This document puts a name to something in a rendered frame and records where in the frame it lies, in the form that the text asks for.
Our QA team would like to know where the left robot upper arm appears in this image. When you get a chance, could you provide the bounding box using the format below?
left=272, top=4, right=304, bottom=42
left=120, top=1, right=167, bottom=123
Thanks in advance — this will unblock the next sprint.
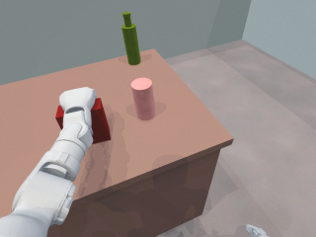
left=0, top=171, right=76, bottom=237

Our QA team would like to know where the sponge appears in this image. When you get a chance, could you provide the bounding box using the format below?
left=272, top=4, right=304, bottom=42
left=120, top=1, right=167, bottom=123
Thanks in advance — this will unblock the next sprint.
left=55, top=98, right=111, bottom=144

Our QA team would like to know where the robot right hand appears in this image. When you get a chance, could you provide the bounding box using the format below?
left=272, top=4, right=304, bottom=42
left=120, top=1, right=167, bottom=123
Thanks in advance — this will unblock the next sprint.
left=246, top=224, right=270, bottom=237

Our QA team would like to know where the robot left hand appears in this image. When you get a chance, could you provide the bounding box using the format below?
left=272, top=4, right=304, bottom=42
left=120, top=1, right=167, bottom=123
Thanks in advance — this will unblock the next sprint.
left=59, top=87, right=97, bottom=135

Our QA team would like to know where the robot left forearm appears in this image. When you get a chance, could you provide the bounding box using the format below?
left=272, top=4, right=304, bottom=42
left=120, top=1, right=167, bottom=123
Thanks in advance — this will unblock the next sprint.
left=12, top=104, right=94, bottom=212

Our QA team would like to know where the table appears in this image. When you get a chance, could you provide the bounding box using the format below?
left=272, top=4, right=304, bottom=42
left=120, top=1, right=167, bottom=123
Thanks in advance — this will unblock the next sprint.
left=0, top=48, right=234, bottom=237

